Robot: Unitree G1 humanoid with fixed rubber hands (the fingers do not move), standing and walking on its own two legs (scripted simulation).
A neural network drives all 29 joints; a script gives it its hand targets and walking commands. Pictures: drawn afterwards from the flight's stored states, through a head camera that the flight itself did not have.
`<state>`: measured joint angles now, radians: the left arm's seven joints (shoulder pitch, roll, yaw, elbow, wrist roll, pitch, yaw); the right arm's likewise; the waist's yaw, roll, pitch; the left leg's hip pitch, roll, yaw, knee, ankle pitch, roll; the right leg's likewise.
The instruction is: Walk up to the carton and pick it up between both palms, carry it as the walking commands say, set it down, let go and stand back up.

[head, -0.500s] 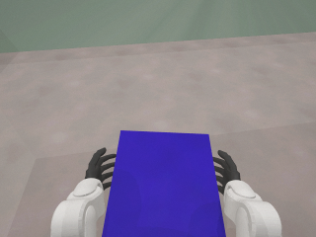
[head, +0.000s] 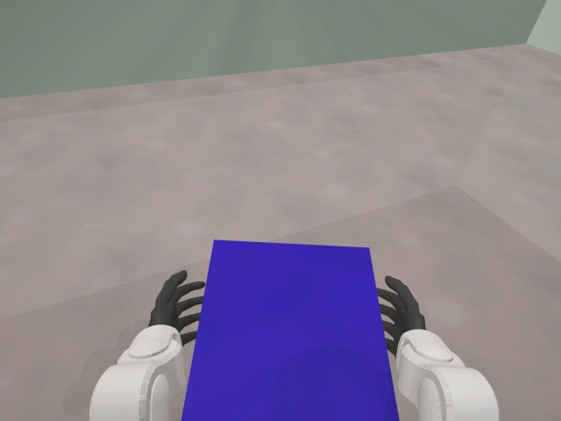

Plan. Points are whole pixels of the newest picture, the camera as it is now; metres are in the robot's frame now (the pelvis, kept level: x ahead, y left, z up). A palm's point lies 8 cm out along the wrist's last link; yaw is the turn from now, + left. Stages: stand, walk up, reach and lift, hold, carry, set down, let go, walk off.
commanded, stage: carry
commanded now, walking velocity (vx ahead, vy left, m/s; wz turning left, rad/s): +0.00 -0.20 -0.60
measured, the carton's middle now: (284, 359) +0.24 +0.01 +0.02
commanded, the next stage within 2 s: none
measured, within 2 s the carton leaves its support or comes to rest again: neither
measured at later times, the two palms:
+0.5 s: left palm (339, 362) +0.21 -0.06 +0.07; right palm out of the picture +0.14 -0.34 +0.08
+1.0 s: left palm (511, 415) +0.15 -0.24 +0.08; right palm out of the picture +0.03 -0.50 +0.08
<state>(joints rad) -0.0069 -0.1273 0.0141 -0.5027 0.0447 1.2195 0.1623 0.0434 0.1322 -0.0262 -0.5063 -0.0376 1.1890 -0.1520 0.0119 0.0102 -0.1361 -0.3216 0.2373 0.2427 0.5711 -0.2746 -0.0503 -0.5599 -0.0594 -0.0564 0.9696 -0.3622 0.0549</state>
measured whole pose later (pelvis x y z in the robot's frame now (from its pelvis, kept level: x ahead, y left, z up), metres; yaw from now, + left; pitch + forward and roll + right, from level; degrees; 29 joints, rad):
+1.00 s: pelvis -0.12 -0.27 -0.01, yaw -25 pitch +4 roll +0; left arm 0.03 -0.13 0.01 -0.51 0.05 1.17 0.16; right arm 0.01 0.13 -0.03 -0.51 -0.04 1.20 -0.15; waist 0.00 0.01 -0.11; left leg -0.49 0.07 0.12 0.90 -0.48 -0.03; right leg -0.42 -0.01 -0.12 0.58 -0.23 -0.05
